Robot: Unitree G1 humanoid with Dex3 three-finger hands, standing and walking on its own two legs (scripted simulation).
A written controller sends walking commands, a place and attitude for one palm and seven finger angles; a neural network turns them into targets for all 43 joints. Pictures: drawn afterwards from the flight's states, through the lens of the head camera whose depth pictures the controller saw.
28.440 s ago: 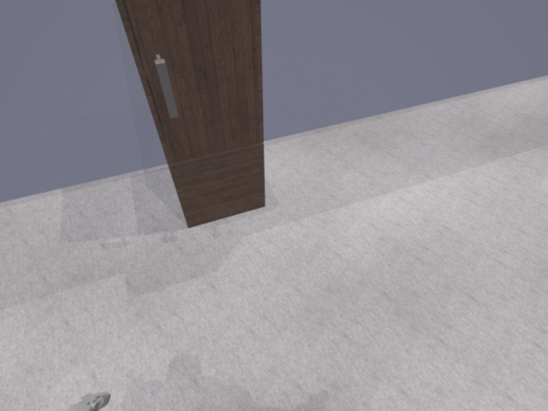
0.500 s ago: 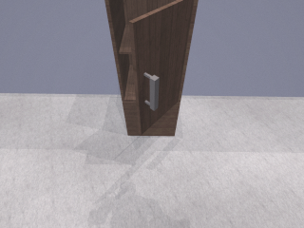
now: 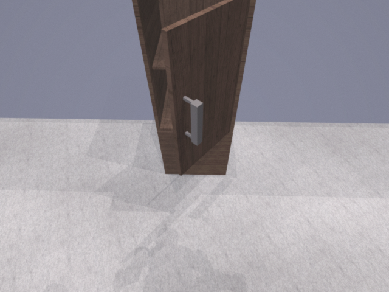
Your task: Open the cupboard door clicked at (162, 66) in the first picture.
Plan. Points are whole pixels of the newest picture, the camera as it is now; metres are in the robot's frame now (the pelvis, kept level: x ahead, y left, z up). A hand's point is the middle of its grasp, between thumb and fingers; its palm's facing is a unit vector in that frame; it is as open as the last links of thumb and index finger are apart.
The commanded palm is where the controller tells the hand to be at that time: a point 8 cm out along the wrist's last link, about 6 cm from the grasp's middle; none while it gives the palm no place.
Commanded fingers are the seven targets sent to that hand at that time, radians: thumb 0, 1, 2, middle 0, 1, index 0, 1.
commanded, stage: walk to a spot facing it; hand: left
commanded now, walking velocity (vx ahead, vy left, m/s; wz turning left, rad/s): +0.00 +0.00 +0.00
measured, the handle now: (191, 120) +0.61 +0.05 -0.05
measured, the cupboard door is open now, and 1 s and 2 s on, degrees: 49 49 49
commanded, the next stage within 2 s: none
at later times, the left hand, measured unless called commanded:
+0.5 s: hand out of the picture +0.08 +0.18 -0.18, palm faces -0.13 -0.96 -0.26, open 7.4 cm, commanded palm none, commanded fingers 0.00 0.90 0.90 -0.20 -0.30 -0.20 -0.30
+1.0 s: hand out of the picture +0.10 +0.17 -0.18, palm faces -0.33 -0.91 -0.26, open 7.4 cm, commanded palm none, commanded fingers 0.00 0.90 0.90 -0.20 -0.30 -0.20 -0.30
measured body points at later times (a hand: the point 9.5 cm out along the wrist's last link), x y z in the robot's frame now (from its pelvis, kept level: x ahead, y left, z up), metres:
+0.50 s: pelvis -0.01 -0.02 -0.02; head +0.03 -0.04 +0.43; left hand +0.09 +0.23 -0.16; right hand -0.01 -0.27 -0.18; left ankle +0.00 +0.12 -0.75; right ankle -0.04 -0.09 -0.73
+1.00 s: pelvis -0.01 -0.02 -0.01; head +0.04 -0.04 +0.44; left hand +0.12 +0.21 -0.16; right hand +0.02 -0.30 -0.14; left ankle +0.04 +0.13 -0.74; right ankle -0.03 -0.11 -0.75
